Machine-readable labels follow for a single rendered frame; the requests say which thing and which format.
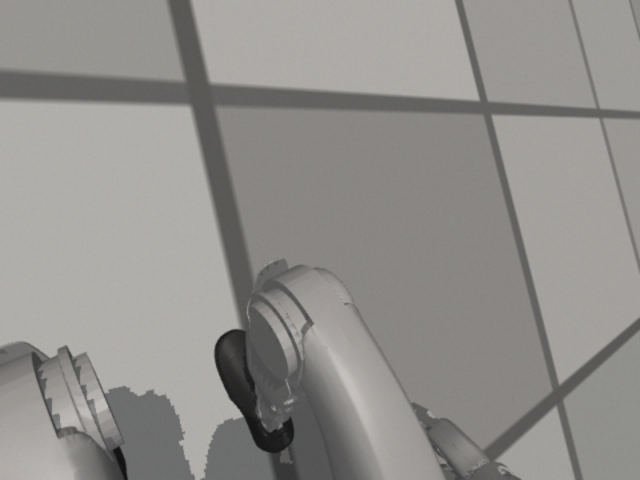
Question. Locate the right robot arm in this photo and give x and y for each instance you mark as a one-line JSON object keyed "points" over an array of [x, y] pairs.
{"points": [[493, 471]]}

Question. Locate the right robot foot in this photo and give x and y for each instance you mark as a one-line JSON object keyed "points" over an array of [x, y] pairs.
{"points": [[231, 363]]}

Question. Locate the right robot hand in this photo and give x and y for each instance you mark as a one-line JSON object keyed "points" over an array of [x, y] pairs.
{"points": [[462, 455]]}

